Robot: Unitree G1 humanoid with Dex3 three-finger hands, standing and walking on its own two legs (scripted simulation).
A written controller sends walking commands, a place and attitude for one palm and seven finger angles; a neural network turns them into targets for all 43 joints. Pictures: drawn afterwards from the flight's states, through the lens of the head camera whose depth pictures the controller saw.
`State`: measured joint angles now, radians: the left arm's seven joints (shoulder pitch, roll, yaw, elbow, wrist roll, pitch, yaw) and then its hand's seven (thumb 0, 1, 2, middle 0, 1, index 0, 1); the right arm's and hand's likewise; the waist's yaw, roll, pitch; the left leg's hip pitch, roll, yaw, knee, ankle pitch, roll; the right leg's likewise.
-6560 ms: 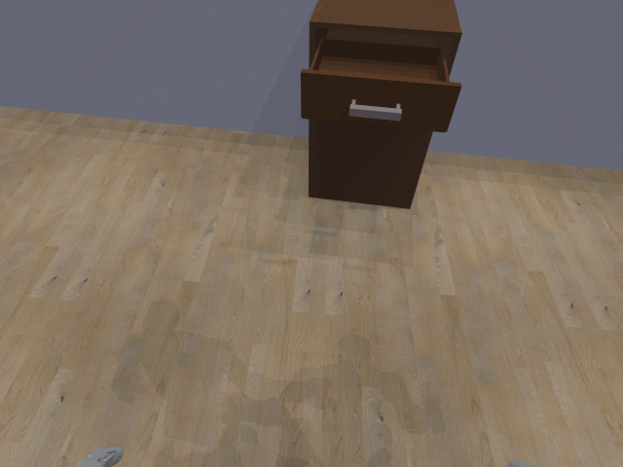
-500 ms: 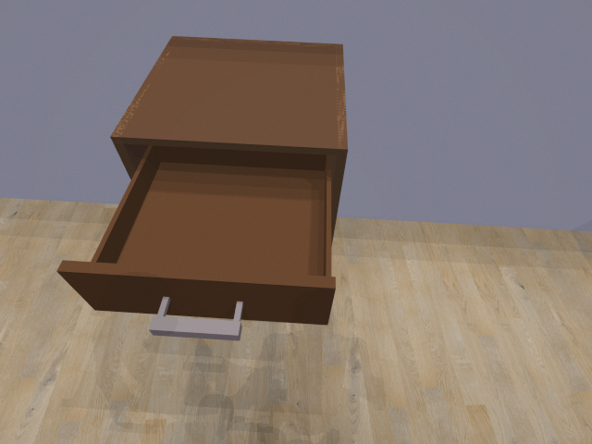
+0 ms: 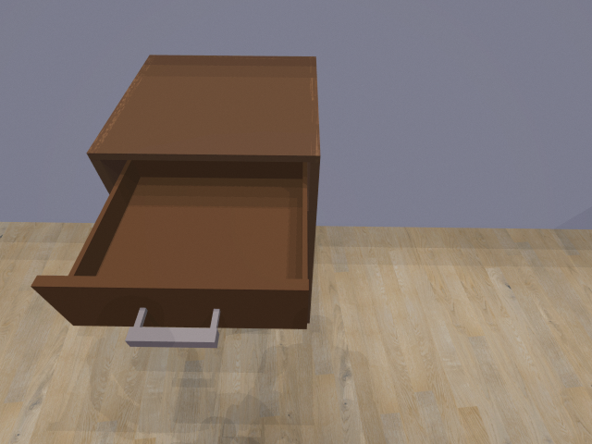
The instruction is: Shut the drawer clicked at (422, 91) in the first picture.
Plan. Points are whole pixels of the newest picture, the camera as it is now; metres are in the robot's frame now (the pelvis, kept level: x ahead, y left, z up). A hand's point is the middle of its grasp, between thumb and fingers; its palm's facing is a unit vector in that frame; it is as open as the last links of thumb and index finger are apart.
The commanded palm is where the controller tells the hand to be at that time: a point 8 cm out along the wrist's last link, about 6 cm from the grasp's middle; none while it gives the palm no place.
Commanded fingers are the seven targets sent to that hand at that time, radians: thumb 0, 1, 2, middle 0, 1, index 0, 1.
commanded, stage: come to a stop and stand still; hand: left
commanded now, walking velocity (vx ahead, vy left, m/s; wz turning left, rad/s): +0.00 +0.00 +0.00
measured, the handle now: (176, 325) +0.31 +0.21 -0.08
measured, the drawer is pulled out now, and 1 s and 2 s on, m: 0.30 0.30 0.29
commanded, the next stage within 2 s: look again from close up in 0.56 s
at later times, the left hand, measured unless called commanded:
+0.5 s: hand out of the picture +0.02 +0.17 -0.17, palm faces +0.03 -0.98 -0.18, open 7.4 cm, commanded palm none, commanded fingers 0.00 0.90 0.90 -0.20 -0.30 -0.20 -0.30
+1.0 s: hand out of the picture +0.03 +0.18 -0.17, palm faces +0.03 -0.98 -0.20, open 7.4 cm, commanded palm none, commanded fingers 0.00 0.90 0.90 -0.20 -0.30 -0.20 -0.30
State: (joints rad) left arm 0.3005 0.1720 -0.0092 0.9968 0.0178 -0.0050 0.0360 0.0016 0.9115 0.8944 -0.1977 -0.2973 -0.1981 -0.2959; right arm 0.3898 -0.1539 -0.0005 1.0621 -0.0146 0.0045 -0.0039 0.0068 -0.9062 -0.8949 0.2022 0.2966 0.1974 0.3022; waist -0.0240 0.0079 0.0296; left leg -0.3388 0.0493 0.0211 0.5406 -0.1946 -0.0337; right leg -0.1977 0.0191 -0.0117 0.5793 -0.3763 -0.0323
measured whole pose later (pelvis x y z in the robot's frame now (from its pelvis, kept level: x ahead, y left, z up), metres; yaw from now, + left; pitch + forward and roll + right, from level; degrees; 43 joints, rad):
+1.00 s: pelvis +0.04 +0.00 +0.01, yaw +1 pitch -1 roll +1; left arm 0.31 0.17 -0.01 1.07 0.02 -0.02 0.04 0.00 0.91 0.89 -0.20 -0.30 -0.20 -0.30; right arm 0.27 -0.15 0.01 1.14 0.00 -0.02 -0.02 0.01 -0.91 -0.89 0.20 0.30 0.20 0.30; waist 0.01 -0.03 0.03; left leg -0.23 0.03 0.01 0.45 -0.21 -0.03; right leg -0.06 0.00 -0.02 0.43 -0.36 -0.02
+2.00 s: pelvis -0.04 +0.00 -0.08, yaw +2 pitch +11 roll -2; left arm 0.48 0.18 0.01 -0.12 -0.19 -0.33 -0.16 0.01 0.90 0.90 -0.74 -0.89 -0.75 -0.89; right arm 0.25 -0.16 0.05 0.52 0.03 -0.16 -0.06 0.01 -0.90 -0.89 0.21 0.30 0.20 0.30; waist -0.01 0.06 -0.13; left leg -0.93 0.06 -0.06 1.12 -0.38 -0.03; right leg -0.74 0.02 -0.09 1.14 -0.59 -0.04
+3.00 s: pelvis -0.01 +0.02 -0.06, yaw +2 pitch +10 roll -2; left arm 0.76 0.19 0.00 -0.36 -0.19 -0.35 -0.15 0.01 0.90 0.90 -1.40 -1.60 -1.40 -1.60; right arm 0.25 -0.21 -0.02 0.45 0.05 -0.10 -0.04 0.01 -0.90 -0.90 0.21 0.30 0.20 0.30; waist 0.00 0.05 -0.14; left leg -0.83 0.04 -0.04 1.06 -0.40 -0.01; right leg -0.63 0.01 -0.08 1.05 -0.59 -0.01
